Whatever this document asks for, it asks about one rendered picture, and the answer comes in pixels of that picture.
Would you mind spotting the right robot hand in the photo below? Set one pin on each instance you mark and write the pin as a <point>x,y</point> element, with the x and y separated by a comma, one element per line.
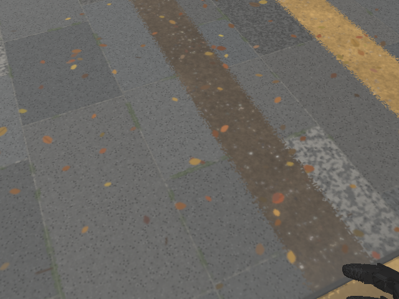
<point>380,276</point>

